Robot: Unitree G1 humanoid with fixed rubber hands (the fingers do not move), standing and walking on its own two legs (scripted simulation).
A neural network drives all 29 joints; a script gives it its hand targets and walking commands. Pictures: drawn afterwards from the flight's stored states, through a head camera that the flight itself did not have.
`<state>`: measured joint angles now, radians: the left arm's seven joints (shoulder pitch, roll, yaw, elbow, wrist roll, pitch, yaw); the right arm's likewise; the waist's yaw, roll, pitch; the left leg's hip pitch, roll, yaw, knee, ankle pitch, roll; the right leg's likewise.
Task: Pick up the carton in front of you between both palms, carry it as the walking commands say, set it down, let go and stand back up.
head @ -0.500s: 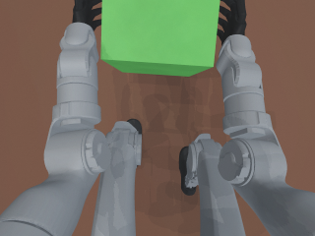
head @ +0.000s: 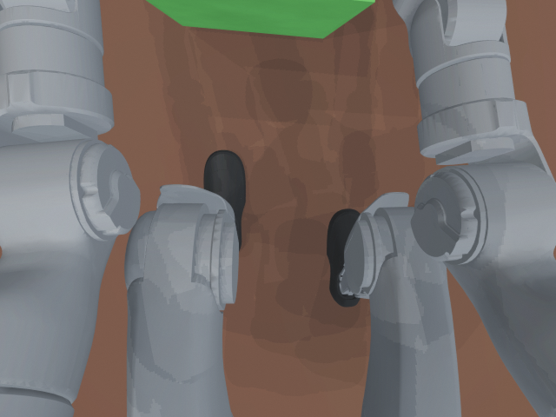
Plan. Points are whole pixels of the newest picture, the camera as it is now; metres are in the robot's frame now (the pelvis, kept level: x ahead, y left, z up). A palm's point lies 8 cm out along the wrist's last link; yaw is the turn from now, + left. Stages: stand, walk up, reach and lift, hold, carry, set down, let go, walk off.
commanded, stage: set down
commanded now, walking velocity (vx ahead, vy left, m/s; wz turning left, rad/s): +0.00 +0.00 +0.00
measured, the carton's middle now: out of the picture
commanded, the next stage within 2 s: none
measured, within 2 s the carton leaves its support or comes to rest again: rests again in 0.32 s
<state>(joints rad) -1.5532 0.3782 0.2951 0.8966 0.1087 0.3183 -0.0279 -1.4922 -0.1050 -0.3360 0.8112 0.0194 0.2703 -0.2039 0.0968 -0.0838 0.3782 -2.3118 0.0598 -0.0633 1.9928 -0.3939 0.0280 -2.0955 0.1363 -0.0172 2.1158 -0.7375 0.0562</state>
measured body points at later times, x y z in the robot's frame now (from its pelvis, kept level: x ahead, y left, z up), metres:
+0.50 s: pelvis -0.01 +0.00 -0.02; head +0.37 +0.07 +0.19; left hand +0.54 +0.28 -0.20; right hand +0.57 -0.02 -0.20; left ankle +0.15 +0.13 -0.37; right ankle +0.07 -0.12 -0.37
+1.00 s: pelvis -0.01 -0.01 -0.03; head +0.37 +0.07 +0.19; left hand +0.54 +0.29 -0.21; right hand +0.57 -0.03 -0.21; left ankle +0.15 +0.13 -0.37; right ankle +0.07 -0.12 -0.37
